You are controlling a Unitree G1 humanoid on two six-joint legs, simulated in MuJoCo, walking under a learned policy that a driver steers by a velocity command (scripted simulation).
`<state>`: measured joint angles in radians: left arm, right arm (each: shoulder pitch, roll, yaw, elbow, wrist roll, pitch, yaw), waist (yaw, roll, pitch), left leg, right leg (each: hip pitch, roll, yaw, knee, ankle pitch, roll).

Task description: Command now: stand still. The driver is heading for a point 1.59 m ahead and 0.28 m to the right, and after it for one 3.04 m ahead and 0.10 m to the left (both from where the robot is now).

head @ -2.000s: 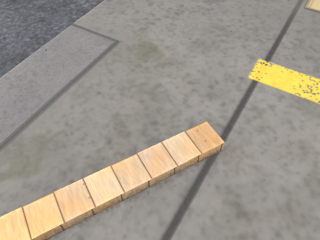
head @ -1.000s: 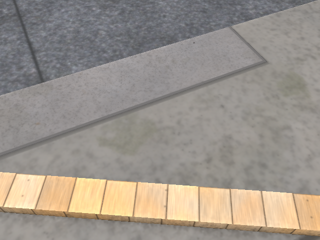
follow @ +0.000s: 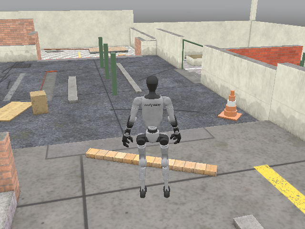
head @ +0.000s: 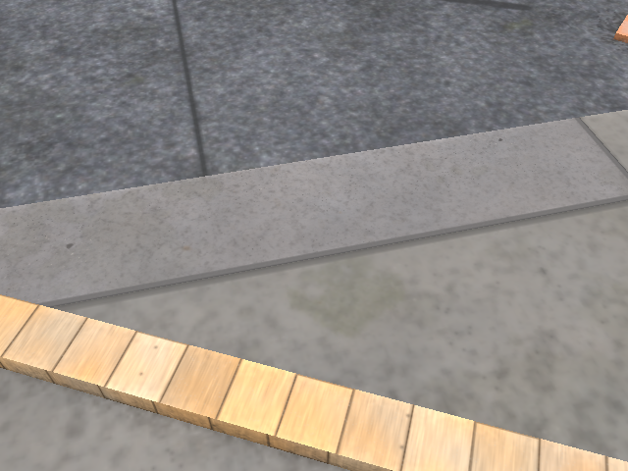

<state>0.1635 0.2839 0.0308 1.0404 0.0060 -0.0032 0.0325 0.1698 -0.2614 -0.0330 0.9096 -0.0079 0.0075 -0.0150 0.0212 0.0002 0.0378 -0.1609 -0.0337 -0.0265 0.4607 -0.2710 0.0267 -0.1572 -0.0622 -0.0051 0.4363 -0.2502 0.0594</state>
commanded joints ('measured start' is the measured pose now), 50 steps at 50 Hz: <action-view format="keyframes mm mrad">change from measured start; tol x16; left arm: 1 4 124 21 -24 -1 -7 6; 29 37 18 -4 -15 -19 -45 1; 35 435 202 54 92 -22 -91 -33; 50 383 91 15 11 -12 -81 -10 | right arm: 1 -13 -118 -22 -27 1 -12 -5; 29 126 -192 -40 111 32 -36 -14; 50 -335 -20 1 -103 40 -101 53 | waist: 1 1 15 -40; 29 -52 191 109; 33 77 113 107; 35 119 -291 6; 39 24 -84 94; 50 58 -116 116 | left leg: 1 -8 72 -66 -81 244 22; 22 -29 53 -35 -77 189 7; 26 -106 88 -118 -152 -452 75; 29 -121 284 -407 -284 -601 194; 33 -272 198 -236 -157 -347 126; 35 -529 -23 62 388 -207 -1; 37 -690 56 -65 691 -232 25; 50 -459 69 93 148 267 -1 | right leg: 1 7 -5 1 -38 159 -16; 23 -12 27 -25 -29 49 -25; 26 -141 79 -75 89 -279 -54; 30 -253 38 -27 320 -215 -108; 33 41 51 -38 9 -112 -158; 36 282 -352 707 -290 -293 -349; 43 270 -155 170 -280 336 -224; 50 152 -159 72 -348 349 -230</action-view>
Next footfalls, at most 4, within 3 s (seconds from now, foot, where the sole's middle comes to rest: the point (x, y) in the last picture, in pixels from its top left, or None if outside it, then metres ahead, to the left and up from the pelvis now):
1.14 left None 0.41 0.08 -0.78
1.58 right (409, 386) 0.69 -0.17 -0.74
2.14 left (310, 274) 1.04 0.06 -0.78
2.64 right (423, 235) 1.19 -0.25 -0.78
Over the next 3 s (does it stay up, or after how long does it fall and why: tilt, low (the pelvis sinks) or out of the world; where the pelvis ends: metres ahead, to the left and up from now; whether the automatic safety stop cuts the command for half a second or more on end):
stays up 1.25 -0.20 0.00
